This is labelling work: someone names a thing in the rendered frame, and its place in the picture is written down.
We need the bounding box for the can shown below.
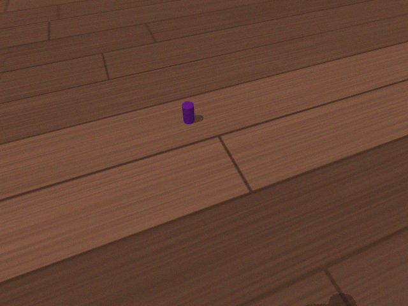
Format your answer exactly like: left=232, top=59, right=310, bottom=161
left=182, top=101, right=194, bottom=124

